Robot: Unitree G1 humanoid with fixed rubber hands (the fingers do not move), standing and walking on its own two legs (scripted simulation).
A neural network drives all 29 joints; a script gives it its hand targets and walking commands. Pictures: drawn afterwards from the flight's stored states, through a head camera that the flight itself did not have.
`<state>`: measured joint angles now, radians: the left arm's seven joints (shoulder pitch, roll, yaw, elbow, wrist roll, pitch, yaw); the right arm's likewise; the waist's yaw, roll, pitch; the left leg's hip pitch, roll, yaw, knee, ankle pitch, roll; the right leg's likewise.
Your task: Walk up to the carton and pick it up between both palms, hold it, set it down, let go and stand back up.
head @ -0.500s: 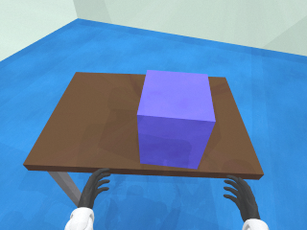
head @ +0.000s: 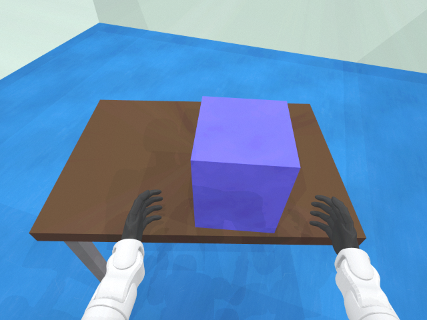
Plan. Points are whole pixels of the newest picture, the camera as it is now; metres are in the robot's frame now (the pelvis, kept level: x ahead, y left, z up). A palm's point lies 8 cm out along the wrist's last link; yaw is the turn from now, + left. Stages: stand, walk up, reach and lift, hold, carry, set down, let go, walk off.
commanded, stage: reach and lift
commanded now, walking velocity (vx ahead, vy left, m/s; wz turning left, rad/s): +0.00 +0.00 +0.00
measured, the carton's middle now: (239, 166) +0.47 -0.03 +0.00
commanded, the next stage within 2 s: none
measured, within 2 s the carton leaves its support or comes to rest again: neither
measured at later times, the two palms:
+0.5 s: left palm (146, 180) +0.36 +0.16 +0.07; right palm (340, 192) +0.35 -0.22 +0.07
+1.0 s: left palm (145, 135) +0.43 +0.17 +0.13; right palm (345, 150) +0.41 -0.22 +0.12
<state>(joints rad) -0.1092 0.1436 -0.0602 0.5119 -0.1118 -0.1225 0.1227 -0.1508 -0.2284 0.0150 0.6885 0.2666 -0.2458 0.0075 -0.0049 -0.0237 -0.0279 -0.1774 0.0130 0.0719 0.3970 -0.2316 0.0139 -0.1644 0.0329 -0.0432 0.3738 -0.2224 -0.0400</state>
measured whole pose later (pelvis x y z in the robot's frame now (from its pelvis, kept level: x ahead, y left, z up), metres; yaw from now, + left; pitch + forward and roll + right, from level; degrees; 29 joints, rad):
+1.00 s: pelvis -0.01 -0.01 +0.00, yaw -1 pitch +10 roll +0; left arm -0.82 0.25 0.07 0.74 -0.17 0.29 0.09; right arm -0.82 -0.33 0.03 0.89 0.36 0.13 -0.07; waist 0.00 -0.01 -0.12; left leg -0.37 0.03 0.07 0.38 -0.18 0.00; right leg -0.37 0.06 -0.01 0.35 -0.16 -0.05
